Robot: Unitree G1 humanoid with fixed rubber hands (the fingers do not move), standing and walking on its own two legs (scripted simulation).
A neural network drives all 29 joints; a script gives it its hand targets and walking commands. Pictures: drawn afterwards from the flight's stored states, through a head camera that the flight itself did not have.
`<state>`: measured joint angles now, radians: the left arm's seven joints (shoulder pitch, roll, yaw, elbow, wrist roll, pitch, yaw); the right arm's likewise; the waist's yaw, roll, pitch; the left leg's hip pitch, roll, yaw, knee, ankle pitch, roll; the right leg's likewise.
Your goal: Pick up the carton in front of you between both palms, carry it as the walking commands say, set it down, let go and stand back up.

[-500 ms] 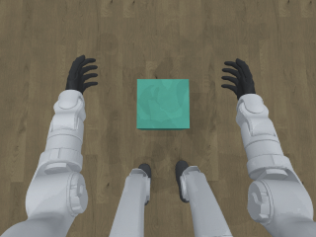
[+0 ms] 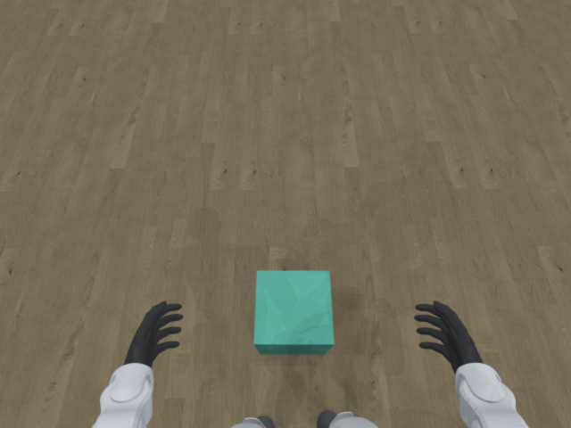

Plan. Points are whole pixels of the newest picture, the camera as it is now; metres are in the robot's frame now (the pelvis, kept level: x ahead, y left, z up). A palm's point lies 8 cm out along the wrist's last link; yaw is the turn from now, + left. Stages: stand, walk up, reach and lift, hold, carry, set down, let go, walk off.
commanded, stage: let go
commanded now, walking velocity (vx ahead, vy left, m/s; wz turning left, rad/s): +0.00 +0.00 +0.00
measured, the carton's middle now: (292, 315) +0.39 +0.00 -0.63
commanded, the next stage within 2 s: stand in 0.60 s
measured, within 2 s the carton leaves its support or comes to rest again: neither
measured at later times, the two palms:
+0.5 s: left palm (122, 417) +0.15 +0.23 -0.05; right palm (490, 398) +0.16 -0.23 -0.05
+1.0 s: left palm out of the picture +0.14 +0.29 -0.07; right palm (525, 406) +0.15 -0.29 -0.07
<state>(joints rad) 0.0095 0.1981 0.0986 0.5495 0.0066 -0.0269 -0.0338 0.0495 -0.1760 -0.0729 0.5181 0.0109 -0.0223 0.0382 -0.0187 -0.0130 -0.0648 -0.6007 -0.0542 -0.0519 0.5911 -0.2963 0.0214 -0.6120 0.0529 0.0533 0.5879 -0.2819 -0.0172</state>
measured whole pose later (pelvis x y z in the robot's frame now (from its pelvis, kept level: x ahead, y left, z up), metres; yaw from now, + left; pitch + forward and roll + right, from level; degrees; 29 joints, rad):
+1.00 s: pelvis +0.01 +0.00 +0.01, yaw +0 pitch +0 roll +0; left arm 0.18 0.34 0.04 0.73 0.03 0.01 0.02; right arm 0.18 -0.34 -0.03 0.74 -0.04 0.01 -0.03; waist 0.01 0.01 0.01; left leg -0.16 -0.05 -0.06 0.48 -0.31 0.02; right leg -0.17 0.05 0.05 0.47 -0.29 -0.03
